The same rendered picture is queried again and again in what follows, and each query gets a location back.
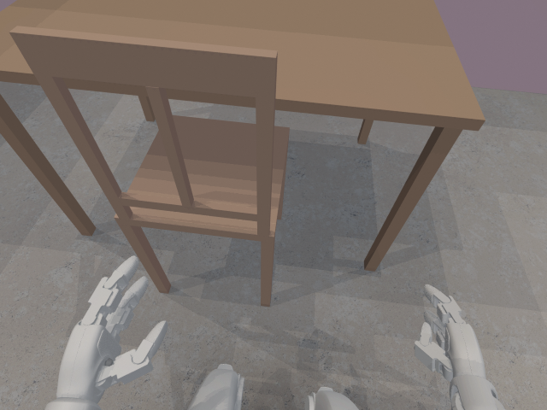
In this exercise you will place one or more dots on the table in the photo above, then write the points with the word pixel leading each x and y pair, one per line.
pixel 387 60

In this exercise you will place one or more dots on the chair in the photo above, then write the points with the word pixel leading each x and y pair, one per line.
pixel 212 177

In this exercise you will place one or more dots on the right robot forearm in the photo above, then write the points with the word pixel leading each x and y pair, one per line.
pixel 469 392

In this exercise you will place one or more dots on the robot right thigh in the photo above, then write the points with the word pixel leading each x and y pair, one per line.
pixel 328 400

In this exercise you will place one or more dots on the robot left hand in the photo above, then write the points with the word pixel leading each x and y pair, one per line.
pixel 95 338

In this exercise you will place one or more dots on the robot right hand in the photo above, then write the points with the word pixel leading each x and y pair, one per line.
pixel 456 339

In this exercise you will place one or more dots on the robot thigh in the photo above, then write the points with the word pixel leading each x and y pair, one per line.
pixel 328 400
pixel 222 389

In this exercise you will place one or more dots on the robot left thigh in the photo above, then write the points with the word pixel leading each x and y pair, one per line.
pixel 222 389

